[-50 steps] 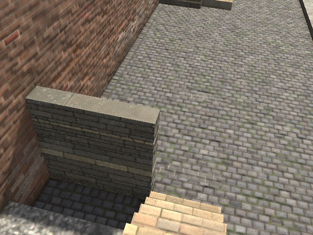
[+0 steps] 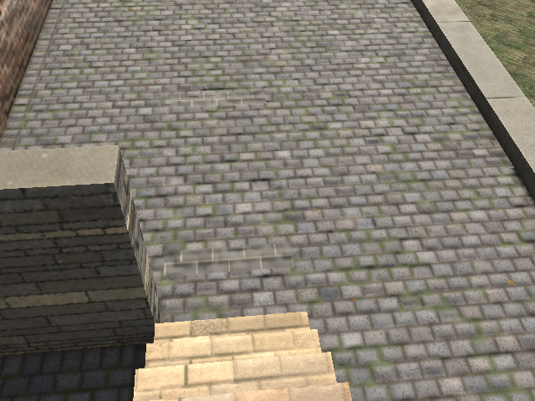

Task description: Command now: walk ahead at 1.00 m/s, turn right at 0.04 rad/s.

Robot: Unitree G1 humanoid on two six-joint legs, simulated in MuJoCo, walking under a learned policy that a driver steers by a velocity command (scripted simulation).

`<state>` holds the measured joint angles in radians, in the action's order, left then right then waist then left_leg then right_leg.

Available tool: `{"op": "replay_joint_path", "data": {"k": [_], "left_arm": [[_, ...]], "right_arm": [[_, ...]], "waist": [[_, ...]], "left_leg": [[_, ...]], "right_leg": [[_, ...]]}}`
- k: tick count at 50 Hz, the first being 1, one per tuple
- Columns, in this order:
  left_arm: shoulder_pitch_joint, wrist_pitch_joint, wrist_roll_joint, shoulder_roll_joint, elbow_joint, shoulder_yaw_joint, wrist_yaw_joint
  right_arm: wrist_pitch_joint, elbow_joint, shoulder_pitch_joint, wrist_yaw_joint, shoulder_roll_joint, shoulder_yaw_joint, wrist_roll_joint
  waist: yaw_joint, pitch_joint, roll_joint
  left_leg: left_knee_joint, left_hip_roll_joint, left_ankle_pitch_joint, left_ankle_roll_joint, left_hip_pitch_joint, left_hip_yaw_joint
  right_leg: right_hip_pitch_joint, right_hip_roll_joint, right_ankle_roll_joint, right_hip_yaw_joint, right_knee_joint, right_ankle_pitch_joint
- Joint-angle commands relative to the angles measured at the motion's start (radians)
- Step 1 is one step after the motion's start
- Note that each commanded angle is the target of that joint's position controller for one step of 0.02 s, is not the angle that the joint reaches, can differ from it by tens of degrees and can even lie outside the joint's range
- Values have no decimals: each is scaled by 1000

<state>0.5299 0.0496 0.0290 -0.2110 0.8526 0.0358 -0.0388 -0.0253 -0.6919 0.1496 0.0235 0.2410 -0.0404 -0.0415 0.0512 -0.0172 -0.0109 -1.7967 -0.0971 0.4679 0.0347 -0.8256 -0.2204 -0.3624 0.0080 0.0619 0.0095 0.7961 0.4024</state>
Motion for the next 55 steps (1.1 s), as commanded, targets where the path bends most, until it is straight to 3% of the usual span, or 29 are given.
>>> {"op": "replay_joint_path", "data": {"k": [1, 3, 5, 10, 12, 13, 14, 15, 17, 18, 19, 22, 25, 27, 30, 32, 33, 34, 35, 38, 39, 41, 42, 45, 50, 52, 53, 54, 55], "left_arm": [[-243, 19, 23, -109, -161, -20, 42], [-147, 33, -29, -175, -140, 2, 63], [-168, 27, -84, -142, -156, -12, 126], [-159, -20, -64, -148, -135, 22, 103], [-281, -26, -47, -175, -143, 39, 92], [-453, -10, -64, -207, -166, 57, 94], [-464, -4, -35, -63, -205, 27, 112], [-229, 5, -43, 39, -251, 6, 116], [-270, -4, -63, 17, -266, -10, 89], [-306, -5, -58, 44, -304, -21, 86], [-286, -6, -61, 64, -276, -30, 70], [-249, -34, -63, 35, -250, -36, 53], [-460, -24, -39, -88, -347, -7, 21], [-542, -16, -36, -44, -356, 9, -10], [-352, -46, -51, -95, -293, 43, -12], [1, -62, -15, -207, -143, 96, -11], [319, -51, 14, -192, -27, 100, -8], [514, -40, 6, -83, 63, 59, 0], [315, -15, 8, 19, 21, -25, 8], [87, 46, -14, 20, -12, -16, -16], [-19, 53, -2, 17, -46, -25, -17], [-152, 29, 47, -121, -67, -7, 39], [-118, 33, 29, -176, -53, 15, 46], [-135, 33, -70, -127, -73, -5, 128], [-108, -21, -55, -112, -63, 13, 119], [-209, -39, -29, -146, -73, 32, 104], [-327, -33, -47, -186, -95, 47, 92], [-483, -18, -79, -188, -133, 59, 96], [-469, -3, -35, -17, -194, 22, 112]], "right_arm": [[44, 62, 197, -14, -74, 34, 7], [44, 72, 133, -30, 10, -2, -2], [39, 157, -39, -56, 50, 0, 41], [63, 88, 46, -69, 82, -38, 45], [46, -26, 365, -72, 173, -82, 70], [22, -135, 699, -66, 198, -100, 83], [4, -179, 733, -78, 97, -54, 67], [-31, -142, 531, -98, 87, 2, 77], [-31, -186, 558, -100, 20, 10, 61], [-33, -156, 427, -114, 83, -3, 51], [-47, -139, 358, -113, 23, 16, 41], [-25, -115, 222, -11, 132, 14, 83], [-46, -94, 203, 52, 90, 28, 7], [-37, -145, 275, 72, 99, 21, 2], [-26, -122, 167, 55, 155, -14, 18], [-42, -125, 112, 11, 129, -29, 4], [-55, -106, -21, 3, 141, -45, -27], [-75, -36, -155, 9, 69, -36, -27], [-77, 16, 70, 13, -81, -3, 8], [-62, 1, 164, -23, -92, 18, -14], [-38, -16, 199, -27, -84, 20, 8], [-3, -1, 194, -16, -87, 29, -14], [5, 0, 175, -17, -22, 13, -16], [12, 132, -105, -57, 41, 0, 29], [37, 82, -49, -86, 53, -31, 38], [25, 15, 166, -101, 150, -73, 50], [13, -94, 452, -94, 176, -92, 54], [-9, -176, 747, -85, 175, -92, 66], [-20, -245, 770, -90, 85, -37, 55]], "waist": [[-225, 21, 71], [-155, -29, -27], [-125, 51, 10], [-74, 53, -142], [-221, -44, -145], [-438, -41, -58], [-433, 173, 363], [-109, 128, 672], [-122, 39, 259], [-41, 13, 118], [13, 1, 3], [78, -27, 0], [10, 113, -19], [-67, 106, 44], [-16, 116, 229], [122, -20, 162], [305, -33, 18], [421, 123, -321], [120, 159, -601], [-98, 8, 22], [-166, -3, 108], [-226, -32, 18], [-194, -44, 42], [-114, 49, 6], [-47, 72, -140], [-153, -2, -160], [-310, -53, -161], [-494, 40, 93], [-402, 193, 490]], "left_leg": [[408, 166, -398, -90, 17, -1], [435, 161, -721, -69, -14, -62], [936, 185, -1075, -49, 231, -18], [1051, 166, -839, -5, 425, 137], [1144, 193, -853, 42, 769, 203], [1278, 210, -916, 90, 1014, 194], [1408, 251, -1250, 110, 926, 153], [1023, 268, -1903, 98, 1004, 17], [1035, 339, -1279, 147, 964, -69], [1037, 410, -1133, 196, 835, -183], [1040, 430, -941, 174, 678, -202], [1102, 445, -725, 230, 346, -328], [978, 265, -158, 104, 385, -103], [1002, 200, -69, 113, 207, -14], [794, 217, -243, 124, 382, -33], [384, 197, -629, 71, 458, 24], [-74, 137, -801, 22, 247, 76], [-654, -112, -27, -28, -19, 112], [-630, -204, 425, 17, -313, -20], [-21, 52, 84, 75, -377, -108], [138, 67, -71, 41, -243, -61], [291, 156, -371, -71, -42, -39], [379, 166, -530, -75, -21, -37], [946, 195, -1028, -35, 180, -16], [1067, 180, -858, 1, 346, 95], [1130, 219, -815, 44, 604, 140], [1137, 171, -804, 49, 882, 223], [1342, 202, -873, 103, 998, 179], [1182, 243, -1362, 81, 946, 171]], "right_leg": [[-225, -390, 238, 494, -159, -718], [-109, -306, 195, 459, -73, -388], [-260, -149, 95, 261, -16, 23], [-121, -155, 69, 204, 240, -191], [-148, -130, 9, 171, 586, -499], [-310, -41, -59, 137, 1133, -589], [-568, 237, -79, 83, 1679, 449], [-870, 248, -39, 208, 1535, 513], [-960, 103, 17, 220, 1263, 342], [-939, 42, 20, 191, 1227, 274], [-924, 12, 37, 286, 1024, -6], [-518, -63, -74, 223, 654, -534], [-521, -107, -43, 218, 89, -1051], [-97, -57, -67, 112, -81, -1136], [-103, -96, -45, 106, -78, -905], [194, -108, 2, 4, -157, -852], [501, -94, 60, -56, -194, -866], [519, -110, 127, -10, -376, -898], [530, -148, 112, 121, -82, -1643], [322, -345, 194, 363, -62, -843], [114, -351, 192, 342, -94, -888], [-140, -440, 257, 547, -140, -905], [-139, -381, 252, 533, -123, -690], [-219, -169, 103, 298, -14, 9], [-67, -166, 79, 233, 187, -162], [-55, -153, 31, 225, 430, -446], [-177, -125, -3, 169, 756, -686], [-370, 50, -65, 143, 1359, -404], [-756, 294, -61, 157, 1722, 531]]}}
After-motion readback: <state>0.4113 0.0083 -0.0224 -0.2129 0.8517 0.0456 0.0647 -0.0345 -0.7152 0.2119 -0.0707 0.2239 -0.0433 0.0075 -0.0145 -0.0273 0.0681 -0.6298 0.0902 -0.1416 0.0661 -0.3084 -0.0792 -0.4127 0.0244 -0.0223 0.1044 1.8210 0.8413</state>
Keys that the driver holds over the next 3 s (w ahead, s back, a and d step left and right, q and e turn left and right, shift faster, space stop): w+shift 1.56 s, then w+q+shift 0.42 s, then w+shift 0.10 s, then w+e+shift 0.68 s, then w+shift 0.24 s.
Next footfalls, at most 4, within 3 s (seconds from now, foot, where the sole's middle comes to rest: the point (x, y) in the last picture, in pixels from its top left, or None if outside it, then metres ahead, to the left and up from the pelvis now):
0.26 left None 0.20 0.20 -0.96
0.68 right None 0.47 -0.08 -1.17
1.08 left None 0.68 0.25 -1.39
1.46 right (278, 383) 0.92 0.00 -1.60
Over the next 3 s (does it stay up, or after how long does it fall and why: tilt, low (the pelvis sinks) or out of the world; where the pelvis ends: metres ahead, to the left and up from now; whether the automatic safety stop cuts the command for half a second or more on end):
stays up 1.82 0.45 -1.53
